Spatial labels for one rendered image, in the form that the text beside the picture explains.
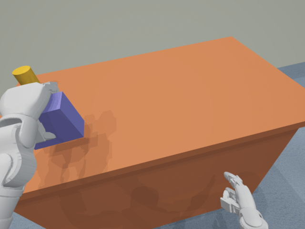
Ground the robot right forearm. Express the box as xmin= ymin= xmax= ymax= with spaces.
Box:
xmin=239 ymin=208 xmax=268 ymax=229

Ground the sponge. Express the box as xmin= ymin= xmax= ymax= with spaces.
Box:
xmin=34 ymin=91 xmax=84 ymax=150

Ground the robot left hand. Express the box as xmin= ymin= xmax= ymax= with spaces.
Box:
xmin=0 ymin=82 xmax=60 ymax=144

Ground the robot left forearm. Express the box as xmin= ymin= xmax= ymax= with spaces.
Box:
xmin=0 ymin=114 xmax=39 ymax=229

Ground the table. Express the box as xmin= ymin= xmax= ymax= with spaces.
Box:
xmin=0 ymin=36 xmax=305 ymax=229

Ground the robot right hand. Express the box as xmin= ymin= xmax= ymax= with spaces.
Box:
xmin=220 ymin=172 xmax=256 ymax=216

